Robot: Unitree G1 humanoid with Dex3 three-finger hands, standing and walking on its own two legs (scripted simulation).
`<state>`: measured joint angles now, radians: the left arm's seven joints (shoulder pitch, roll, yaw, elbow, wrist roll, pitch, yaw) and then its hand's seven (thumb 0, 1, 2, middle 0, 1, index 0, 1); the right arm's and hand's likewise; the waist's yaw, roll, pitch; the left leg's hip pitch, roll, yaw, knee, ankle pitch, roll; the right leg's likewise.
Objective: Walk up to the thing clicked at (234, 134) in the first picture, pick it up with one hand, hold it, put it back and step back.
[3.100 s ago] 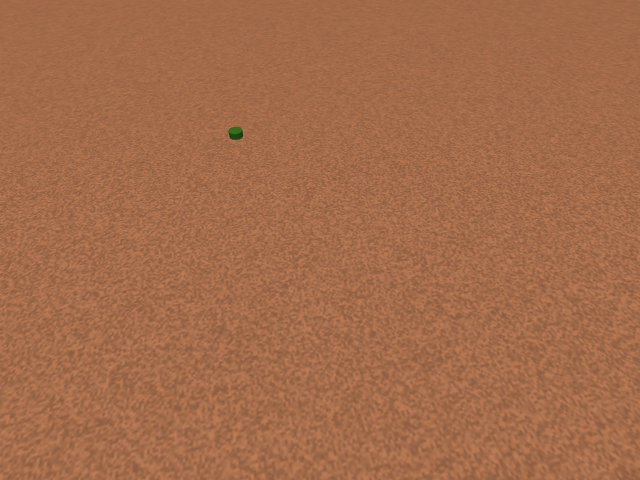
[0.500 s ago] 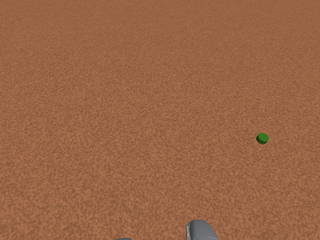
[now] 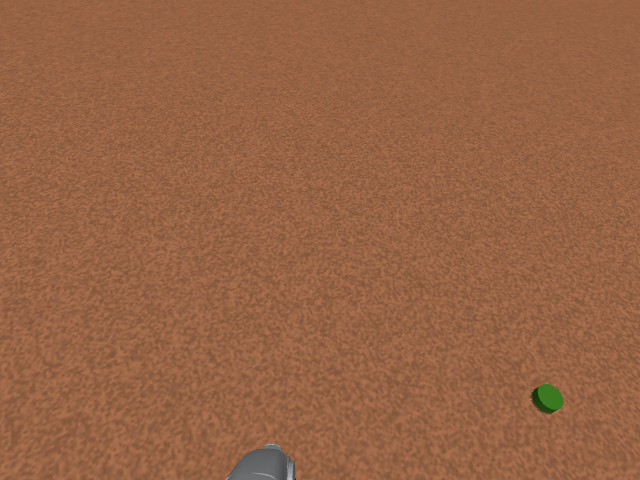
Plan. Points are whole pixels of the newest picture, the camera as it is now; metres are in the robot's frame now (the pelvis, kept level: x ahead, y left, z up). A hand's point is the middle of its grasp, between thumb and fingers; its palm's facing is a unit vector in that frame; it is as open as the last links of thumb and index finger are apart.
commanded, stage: walk up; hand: left
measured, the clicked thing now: (547, 398) +0.54 -0.68 -0.74
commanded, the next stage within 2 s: none
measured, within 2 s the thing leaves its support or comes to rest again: neither
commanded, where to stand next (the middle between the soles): +0.32 -1.06 m, yaw +27 degrees
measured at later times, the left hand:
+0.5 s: hand out of the picture +0.13 +0.02 -0.16, palm faces +0.15 -0.92 -0.36, open 7.4 cm
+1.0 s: hand out of the picture +0.17 -0.19 -0.17, palm faces +0.20 -0.94 -0.30, open 7.4 cm
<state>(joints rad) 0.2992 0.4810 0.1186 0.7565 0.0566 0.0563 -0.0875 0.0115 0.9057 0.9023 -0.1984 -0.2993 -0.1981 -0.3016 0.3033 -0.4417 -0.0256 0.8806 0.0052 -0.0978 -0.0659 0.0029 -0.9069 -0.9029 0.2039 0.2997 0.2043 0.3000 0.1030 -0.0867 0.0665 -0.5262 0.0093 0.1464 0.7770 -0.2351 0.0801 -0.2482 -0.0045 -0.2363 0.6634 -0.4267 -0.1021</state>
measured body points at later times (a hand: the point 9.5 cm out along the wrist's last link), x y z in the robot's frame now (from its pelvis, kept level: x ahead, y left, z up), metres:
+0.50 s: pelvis +0.08 -0.28 -0.03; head +0.10 -0.26 +0.42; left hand +0.12 +0.07 -0.13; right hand +0.18 -0.65 -0.10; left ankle +0.09 -0.08 -0.67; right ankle +0.13 -0.41 -0.72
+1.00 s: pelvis +0.14 -0.49 -0.02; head +0.15 -0.42 +0.43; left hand +0.16 -0.14 -0.15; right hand +0.26 -0.83 -0.06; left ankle +0.15 -0.29 -0.72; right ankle +0.24 -0.68 -0.65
